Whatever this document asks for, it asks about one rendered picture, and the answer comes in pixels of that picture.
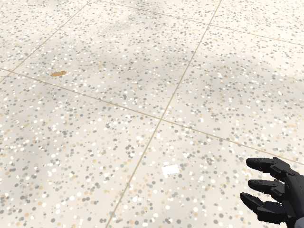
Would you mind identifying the robot right forearm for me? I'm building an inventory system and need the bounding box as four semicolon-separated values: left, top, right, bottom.
294;217;304;228

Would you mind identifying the right robot hand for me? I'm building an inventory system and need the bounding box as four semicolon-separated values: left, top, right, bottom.
239;157;304;228

